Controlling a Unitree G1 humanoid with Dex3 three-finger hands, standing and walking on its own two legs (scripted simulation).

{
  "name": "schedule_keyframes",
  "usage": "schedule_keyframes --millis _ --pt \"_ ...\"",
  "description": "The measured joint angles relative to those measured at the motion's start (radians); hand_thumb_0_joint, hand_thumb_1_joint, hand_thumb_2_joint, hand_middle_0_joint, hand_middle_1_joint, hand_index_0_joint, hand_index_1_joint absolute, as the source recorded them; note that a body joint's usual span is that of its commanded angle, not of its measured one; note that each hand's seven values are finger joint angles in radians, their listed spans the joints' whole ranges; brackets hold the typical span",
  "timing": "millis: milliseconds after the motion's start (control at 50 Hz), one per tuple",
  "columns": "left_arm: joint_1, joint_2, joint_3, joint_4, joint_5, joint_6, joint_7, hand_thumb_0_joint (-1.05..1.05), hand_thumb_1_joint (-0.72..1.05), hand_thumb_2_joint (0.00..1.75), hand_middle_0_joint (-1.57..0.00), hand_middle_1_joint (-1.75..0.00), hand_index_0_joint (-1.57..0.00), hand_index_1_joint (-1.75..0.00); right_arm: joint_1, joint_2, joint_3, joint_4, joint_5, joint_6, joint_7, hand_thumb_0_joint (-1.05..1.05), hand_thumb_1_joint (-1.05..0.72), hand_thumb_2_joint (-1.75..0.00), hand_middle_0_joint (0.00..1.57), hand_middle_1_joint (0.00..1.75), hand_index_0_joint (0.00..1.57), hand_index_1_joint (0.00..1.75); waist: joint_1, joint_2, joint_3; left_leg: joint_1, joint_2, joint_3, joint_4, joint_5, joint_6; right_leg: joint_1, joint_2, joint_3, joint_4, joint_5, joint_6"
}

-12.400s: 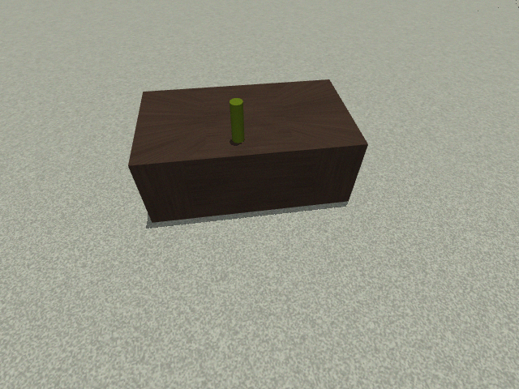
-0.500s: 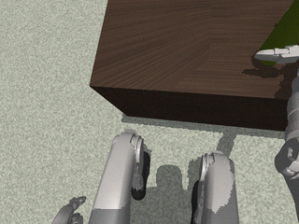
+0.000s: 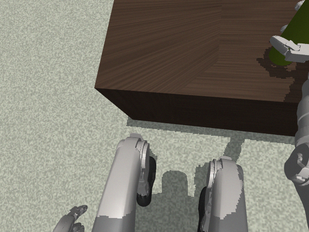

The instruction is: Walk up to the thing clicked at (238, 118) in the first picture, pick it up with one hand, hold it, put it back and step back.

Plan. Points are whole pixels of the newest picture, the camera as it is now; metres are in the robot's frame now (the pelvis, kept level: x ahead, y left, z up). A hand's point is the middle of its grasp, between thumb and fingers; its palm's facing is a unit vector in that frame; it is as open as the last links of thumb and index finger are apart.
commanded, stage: settle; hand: right
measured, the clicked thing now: (306, 24) +0.58 -0.19 +0.05
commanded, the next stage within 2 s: lift in 1.20 s
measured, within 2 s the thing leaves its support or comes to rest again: leaves its support in 0.32 s
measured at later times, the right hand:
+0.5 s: hand out of the picture +0.57 -0.19 +0.06, palm faces +0.15 +0.99 -0.05, open 8.4 cm
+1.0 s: hand out of the picture +0.59 -0.18 +0.11, palm faces +0.14 +0.99 -0.04, open 8.4 cm
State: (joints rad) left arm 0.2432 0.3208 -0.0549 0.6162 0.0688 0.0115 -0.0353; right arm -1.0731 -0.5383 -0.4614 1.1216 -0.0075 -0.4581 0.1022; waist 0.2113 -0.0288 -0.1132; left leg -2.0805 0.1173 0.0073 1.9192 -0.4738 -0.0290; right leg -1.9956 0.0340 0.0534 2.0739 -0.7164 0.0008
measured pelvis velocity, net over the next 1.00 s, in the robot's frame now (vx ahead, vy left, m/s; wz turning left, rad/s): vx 0.03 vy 0.00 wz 0.01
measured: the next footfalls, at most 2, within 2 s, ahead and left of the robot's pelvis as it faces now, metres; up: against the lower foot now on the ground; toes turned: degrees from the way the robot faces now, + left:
none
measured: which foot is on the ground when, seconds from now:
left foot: down 0.00-1.00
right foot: down 0.00-1.00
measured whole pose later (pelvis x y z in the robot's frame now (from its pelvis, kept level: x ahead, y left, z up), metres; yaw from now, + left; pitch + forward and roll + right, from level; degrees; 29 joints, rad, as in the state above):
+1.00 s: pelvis +0.03 +0.00 +0.09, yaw +1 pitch +36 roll +3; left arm 0.26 0.30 -0.02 0.63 0.05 0.00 0.00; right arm -0.99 -0.48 -0.44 1.03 0.02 -0.40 0.06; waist 0.19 -0.03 -0.13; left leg -1.80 0.09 0.03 1.66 -0.48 -0.03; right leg -1.71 0.00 0.05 1.79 -0.71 0.00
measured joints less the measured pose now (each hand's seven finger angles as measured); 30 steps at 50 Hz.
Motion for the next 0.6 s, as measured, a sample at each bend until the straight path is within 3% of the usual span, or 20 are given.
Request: schedule_keyframes --millis 320,600 --pt "-0.016 -0.015 0.008 -0.012 -0.007 0.009 0.007 0.0 0.89 0.9 -0.22 -0.31 -0.21 -0.31 0.053 0.036 -0.004 -0.086 -0.008 0.053 -0.021 0.03 0.2 -1.02 0.88 1.13 0.84 1.12 -0.011 -0.005 0.001 0.037 -0.004 0.0 -0.026 -0.006 -0.004 0.038 -0.005 -0.002 -0.027 -0.006 -0.002" --pt "0.002 -0.022 0.03 0.025 -0.02 -0.012 0.03 0.0 0.9 0.9 -0.22 -0.3 -0.21 -0.31 0.059 0.05 0.034 -0.084 0.021 0.084 -0.036 0.03 0.22 -1.08 0.86 1.17 0.82 1.16 -0.029 -0.002 -0.025 0.168 -0.011 0.009 -0.154 -0.004 -0.003 0.168 -0.015 -0.007 -0.165 0.007 -0.004"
